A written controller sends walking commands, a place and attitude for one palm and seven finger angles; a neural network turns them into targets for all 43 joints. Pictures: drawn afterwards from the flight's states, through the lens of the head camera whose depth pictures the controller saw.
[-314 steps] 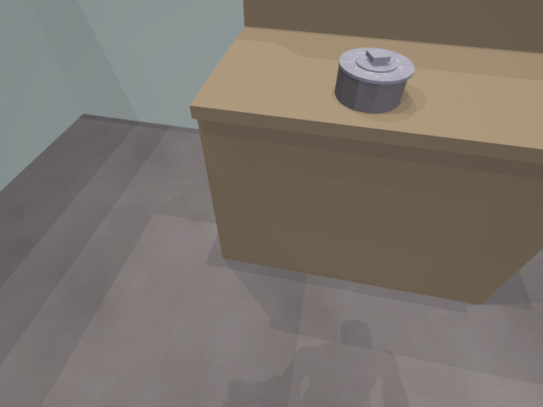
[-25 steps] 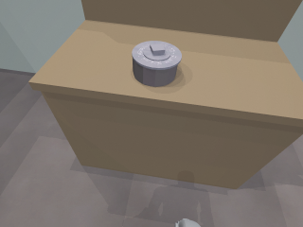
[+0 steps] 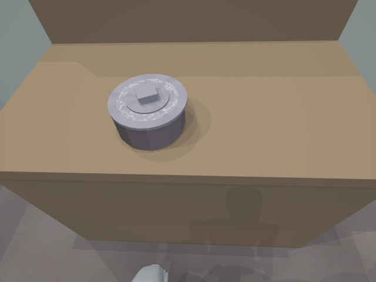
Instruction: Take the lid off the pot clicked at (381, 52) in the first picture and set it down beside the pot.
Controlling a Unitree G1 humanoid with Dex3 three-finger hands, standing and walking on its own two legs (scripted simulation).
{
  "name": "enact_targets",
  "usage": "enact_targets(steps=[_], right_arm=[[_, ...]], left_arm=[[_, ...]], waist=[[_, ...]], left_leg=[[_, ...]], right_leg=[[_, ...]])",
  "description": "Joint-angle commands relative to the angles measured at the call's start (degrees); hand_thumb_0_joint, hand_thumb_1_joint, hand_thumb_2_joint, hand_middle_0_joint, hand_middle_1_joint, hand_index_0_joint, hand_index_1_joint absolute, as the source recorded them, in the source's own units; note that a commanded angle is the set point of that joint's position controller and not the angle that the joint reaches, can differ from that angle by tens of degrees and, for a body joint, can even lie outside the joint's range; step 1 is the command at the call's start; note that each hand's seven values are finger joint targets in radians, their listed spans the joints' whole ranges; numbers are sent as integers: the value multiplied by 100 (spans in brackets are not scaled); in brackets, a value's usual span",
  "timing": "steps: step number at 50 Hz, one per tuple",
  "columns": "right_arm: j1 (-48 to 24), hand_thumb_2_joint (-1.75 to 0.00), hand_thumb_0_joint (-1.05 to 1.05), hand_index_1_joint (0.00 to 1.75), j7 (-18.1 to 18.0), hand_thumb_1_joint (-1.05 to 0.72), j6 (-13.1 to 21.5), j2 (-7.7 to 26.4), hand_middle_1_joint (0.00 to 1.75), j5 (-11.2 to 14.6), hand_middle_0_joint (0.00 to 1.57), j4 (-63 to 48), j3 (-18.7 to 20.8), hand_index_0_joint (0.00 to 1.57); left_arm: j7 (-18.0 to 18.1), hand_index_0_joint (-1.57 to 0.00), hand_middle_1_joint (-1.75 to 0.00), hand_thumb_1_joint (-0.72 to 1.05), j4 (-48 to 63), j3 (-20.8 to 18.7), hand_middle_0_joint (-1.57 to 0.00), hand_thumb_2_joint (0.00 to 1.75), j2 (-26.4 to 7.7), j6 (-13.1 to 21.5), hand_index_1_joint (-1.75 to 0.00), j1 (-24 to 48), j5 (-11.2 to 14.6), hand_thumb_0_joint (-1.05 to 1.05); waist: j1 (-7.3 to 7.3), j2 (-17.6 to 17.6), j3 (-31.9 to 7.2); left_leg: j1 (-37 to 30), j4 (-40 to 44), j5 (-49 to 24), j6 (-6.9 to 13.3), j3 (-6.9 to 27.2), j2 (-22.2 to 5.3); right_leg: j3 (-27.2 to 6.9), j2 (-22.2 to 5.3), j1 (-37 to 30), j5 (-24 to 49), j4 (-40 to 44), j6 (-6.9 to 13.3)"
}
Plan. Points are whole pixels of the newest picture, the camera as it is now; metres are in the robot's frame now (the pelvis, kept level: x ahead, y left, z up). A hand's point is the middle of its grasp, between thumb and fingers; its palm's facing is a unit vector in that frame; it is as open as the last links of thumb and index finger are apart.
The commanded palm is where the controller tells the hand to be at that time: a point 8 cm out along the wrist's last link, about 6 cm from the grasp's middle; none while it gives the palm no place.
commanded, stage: come to a stop and stand still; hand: left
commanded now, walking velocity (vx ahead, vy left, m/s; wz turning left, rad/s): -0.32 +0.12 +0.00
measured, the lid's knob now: (146, 92) +0.50 +0.12 +0.12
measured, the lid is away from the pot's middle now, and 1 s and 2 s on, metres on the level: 0.00 0.00 0.00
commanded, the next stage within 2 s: look again from close up in 1.94 s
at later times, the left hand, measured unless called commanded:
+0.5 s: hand out of the picture +0.04 +0.28 -0.18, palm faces +0.05 -0.98 -0.20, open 7.3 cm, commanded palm none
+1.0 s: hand out of the picture -0.07 +0.20 -0.15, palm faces +0.03 -0.97 -0.24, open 7.3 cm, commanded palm none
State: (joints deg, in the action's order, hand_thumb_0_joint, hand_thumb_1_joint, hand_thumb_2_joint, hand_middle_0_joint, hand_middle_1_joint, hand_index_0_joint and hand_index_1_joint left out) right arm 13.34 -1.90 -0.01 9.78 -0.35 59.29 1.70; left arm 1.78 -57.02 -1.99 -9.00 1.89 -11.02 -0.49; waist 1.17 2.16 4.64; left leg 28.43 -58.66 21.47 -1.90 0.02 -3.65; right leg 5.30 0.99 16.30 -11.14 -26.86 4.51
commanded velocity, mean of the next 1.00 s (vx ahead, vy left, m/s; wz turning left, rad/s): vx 0.01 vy -0.04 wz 0.00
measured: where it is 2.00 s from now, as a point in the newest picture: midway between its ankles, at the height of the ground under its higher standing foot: outside the picture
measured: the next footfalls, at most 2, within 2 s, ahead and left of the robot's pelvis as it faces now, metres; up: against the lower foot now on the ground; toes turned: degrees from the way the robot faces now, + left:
left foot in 0.30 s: +0.08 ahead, +0.16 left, +0.00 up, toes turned +1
right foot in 0.86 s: -0.07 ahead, -0.06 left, +0.00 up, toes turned -3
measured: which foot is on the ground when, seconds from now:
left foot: up 0.00-0.28, down 0.30-0.86, up 0.88-1.00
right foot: down 0.00-0.30, up 0.32-0.84, down 0.86-1.00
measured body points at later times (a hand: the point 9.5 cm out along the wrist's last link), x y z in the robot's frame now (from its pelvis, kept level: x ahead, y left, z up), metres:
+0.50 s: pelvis +0.00 +0.08 +0.01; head +0.04 +0.13 +0.45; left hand +0.04 +0.34 -0.17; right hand +0.09 -0.16 -0.11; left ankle +0.04 +0.16 -0.74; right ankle -0.06 -0.10 -0.62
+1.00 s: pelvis -0.05 +0.02 +0.01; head -0.07 -0.01 +0.46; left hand -0.07 +0.25 -0.13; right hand -0.10 -0.21 -0.16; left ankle -0.01 +0.16 -0.68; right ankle -0.11 -0.05 -0.74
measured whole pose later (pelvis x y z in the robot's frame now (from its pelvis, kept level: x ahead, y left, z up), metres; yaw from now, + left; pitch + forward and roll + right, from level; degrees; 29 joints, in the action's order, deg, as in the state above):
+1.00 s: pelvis -0.05 +0.02 +0.01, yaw -3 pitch +0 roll +3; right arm 21.3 -0.1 -3.1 11.0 -1.3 63.3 3.4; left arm 1.3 -62.0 -0.9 -7.8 -0.6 -22.8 -0.4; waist 0.0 1.3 -3.6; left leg 26.6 -48.8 16.0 -1.6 -1.0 0.9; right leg 1.4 -0.2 3.6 -14.6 -17.7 2.9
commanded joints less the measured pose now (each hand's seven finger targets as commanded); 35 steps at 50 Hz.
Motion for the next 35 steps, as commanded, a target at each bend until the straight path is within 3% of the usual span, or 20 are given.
enact_targets(steps=[1,6,8,10,11,13,14,15,16,17,18,20,21,24,25,26,29,31,35], right_arm=[[433,-90,0,30,34,-90,-227,263,30,5,20,-128,119,20],[-288,-90,0,30,52,-90,-282,492,30,-15,20,-477,243,20],[-493,-90,0,30,66,-90,-284,492,30,2,20,-612,251,20],[-501,-90,0,30,72,-90,-240,447,30,22,20,-642,253,20],[-437,-90,0,30,75,-90,-208,433,30,33,20,-607,250,20],[-124,-90,0,30,80,-90,-140,488,30,25,20,-536,243,20],[1,-90,0,30,74,-90,-69,780,30,-12,20,-520,272,20],[-4,-90,0,30,57,-90,-35,1254,30,-34,20,-667,336,20],[158,-90,0,30,24,-90,-106,1445,30,-25,20,-711,361,20],[92,-90,0,30,-35,-90,-116,1376,30,-62,20,-723,326,20],[-2,-90,0,30,-106,-90,-78,1191,30,-82,20,-698,269,20],[-271,-90,0,30,-150,-90,-83,988,30,-103,20,-784,188,20],[-319,-90,0,30,-150,-90,-49,912,30,-98,20,-801,155,20],[-53,-90,0,30,-142,-90,-28,965,30,-81,20,-690,165,20],[39,-90,0,30,-143,-90,-28,959,30,-71,20,-652,166,20],[85,-90,0,30,-141,-90,-14,903,30,-59,20,-634,175,20],[253,-90,0,30,-108,-90,-32,919,30,-75,20,-550,210,20],[292,-90,0,30,-82,-90,-29,921,30,-84,20,-502,241,20],[390,-90,0,30,-15,-90,-80,1076,30,-128,20,-383,327,20]], left_arm=[[65,-20,-30,90,245,-200,-20,90,-982,-31,-30,-548,-25,0],[101,-20,-30,90,363,-284,-20,90,-1113,-156,-30,-588,-70,0],[108,-20,-30,90,464,-294,-20,90,-1147,-178,-30,-565,-107,0],[120,-20,-30,90,523,-340,-20,90,-1233,-205,-30,-455,-132,0],[116,-20,-30,90,517,-322,-20,90,-1278,-231,-30,-409,-113,0],[119,-20,-30,90,544,-316,-20,90,-1237,-260,-30,-340,-45,0],[118,-20,-30,90,547,-257,-20,90,-1023,-284,-30,-517,-14,0],[126,-20,-30,90,545,-196,-20,90,-704,-311,-30,-860,30,0],[168,-20,-30,90,504,-173,-20,90,-889,-378,-30,-824,8,0],[167,-20,-30,90,553,-208,-20,90,-866,-427,-30,-741,-15,0],[160,-20,-30,90,482,-261,-20,90,-878,-467,-30,-676,-65,0],[95,-20,-30,90,409,-341,-20,90,-1029,-496,-30,-602,-74,0],[35,-20,-30,90,380,-334,-20,90,-1033,-483,-30,-689,-59,0],[-57,-20,-30,90,273,-349,-20,90,-974,-534,-30,-818,-51,0],[-69,-20,-30,90,263,-354,-20,90,-980,-552,-30,-830,-52,0],[-90,-20,-30,90,276,-345,-20,90,-958,-557,-30,-713,-68,0],[-113,-20,-30,90,265,-329,-20,90,-933,-591,-30,-675,-81,0],[-137,-20,-30,90,266,-286,-20,90,-876,-578,-30,-600,-84,0],[-156,-20,-30,90,157,-185,-20,90,-739,-556,-30,-730,-53,0]], waist=[[-134,-867,-915],[-257,-1324,-641],[-254,-1288,-536],[-233,-1286,-730],[-189,-1457,-845],[-6,-1083,-1064],[0,-236,-1349],[-79,1247,-1403],[96,873,-1452],[27,657,-1114],[-22,966,-933],[-111,932,-450],[-166,483,-503],[-109,524,-898],[-83,674,-950],[-36,493,-717],[26,817,-624],[50,943,-432],[54,1191,-565]], left_leg=[[-371,417,45,-163,-51,158],[11,216,319,-191,100,302],[-158,544,397,-161,75,377],[-471,1277,342,-108,42,378],[-783,1743,11,-98,-61,415],[-1803,3293,-1466,-44,-89,355],[-2705,3629,-3307,119,421,-404],[-3080,3600,-6133,754,1997,-1898],[-2632,3440,-7004,1323,1859,-2255],[-2252,3547,-6699,1451,1560,-2202],[-2084,3633,-6479,1254,1542,-1888],[-1802,3831,-5369,956,1060,-1469],[-1886,3828,-5020,964,998,-1393],[-2318,4146,-3329,812,828,-1180],[-2370,4277,-2719,751,882,-1163],[-2152,4417,-2174,749,985,-1159],[-2036,4839,-479,682,1174,-1081],[-1840,5014,221,723,1295,-1036],[-1675,5321,1166,677,1282,-922]], right_leg=[[-964,-1675,-655,4458,417,667],[-1204,-1865,-864,4831,263,768],[-1292,-1829,-784,4733,233,764],[-1297,-1792,-956,4478,58,742],[-1178,-1679,-920,4260,-58,626],[-999,-1333,-725,3252,-498,188],[-636,-886,-244,1569,-966,-196],[-233,-186,800,-1899,-1862,-605],[-742,6,508,-2785,-2953,-578],[-962,-19,684,-2693,-3610,-569],[-1163,40,990,-2386,-3987,-598],[-1285,34,1201,-1651,-4453,-669],[-1189,31,1245,-1470,-4510,-693],[-1197,37,1330,-851,-4517,-815],[-1227,13,1337,-765,-4408,-836],[-1195,-38,1305,-750,-4277,-831],[-1104,-119,1226,-733,-3679,-816],[-925,-173,1088,-914,-3138,-766],[-377,-121,395,-1496,-1860,-590]])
